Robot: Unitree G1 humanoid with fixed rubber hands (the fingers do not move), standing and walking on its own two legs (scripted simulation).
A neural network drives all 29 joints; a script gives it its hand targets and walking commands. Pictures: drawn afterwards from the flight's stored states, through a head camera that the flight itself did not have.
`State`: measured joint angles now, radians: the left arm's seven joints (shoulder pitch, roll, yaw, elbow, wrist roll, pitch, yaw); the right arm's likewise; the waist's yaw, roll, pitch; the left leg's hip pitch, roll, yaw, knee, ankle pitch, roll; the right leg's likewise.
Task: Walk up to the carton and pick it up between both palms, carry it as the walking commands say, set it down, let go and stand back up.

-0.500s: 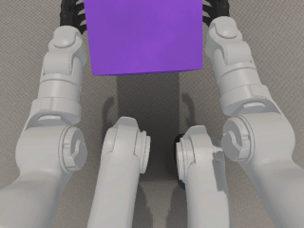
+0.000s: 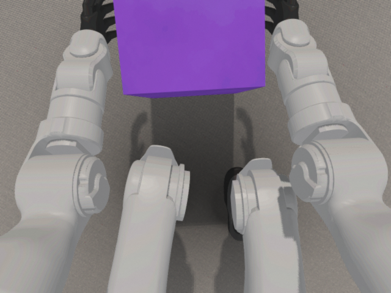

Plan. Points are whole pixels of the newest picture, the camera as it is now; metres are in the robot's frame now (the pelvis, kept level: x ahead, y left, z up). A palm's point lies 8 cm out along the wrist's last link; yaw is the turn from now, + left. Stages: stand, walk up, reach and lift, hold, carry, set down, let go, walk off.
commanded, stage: set down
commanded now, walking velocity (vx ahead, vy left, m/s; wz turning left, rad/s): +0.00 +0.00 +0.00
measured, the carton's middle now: (191, 40) +0.52 +0.06 -0.23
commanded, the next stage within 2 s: none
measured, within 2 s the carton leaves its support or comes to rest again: rests again in 0.22 s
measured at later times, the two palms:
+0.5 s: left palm (100, 39) +0.50 +0.22 -0.18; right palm (278, 29) +0.54 -0.09 -0.18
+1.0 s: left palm (100, 40) +0.50 +0.22 -0.19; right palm (279, 29) +0.54 -0.09 -0.18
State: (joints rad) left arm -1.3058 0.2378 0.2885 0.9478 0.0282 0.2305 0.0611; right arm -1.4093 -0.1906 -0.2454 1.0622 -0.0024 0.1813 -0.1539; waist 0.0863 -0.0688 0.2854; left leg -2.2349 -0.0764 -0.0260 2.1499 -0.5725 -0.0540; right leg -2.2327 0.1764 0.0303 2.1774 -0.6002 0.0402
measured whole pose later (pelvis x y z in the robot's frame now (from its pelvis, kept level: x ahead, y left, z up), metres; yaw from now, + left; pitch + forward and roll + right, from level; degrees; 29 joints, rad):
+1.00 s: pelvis +0.00 +0.00 -0.01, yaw +1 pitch +34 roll +2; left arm -1.36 0.25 0.34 1.05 0.04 0.15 0.02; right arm -1.46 -0.23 -0.23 1.14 0.00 0.13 -0.10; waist 0.09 -0.05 0.38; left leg -2.23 -0.04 0.00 2.20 -0.57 -0.03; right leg -2.23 0.13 0.01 2.23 -0.61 0.02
